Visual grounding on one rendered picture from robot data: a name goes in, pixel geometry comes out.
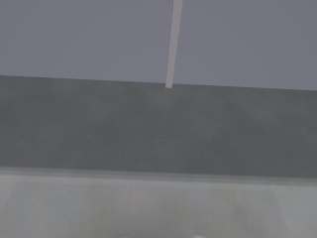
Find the panel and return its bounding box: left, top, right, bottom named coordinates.
left=165, top=0, right=183, bottom=88

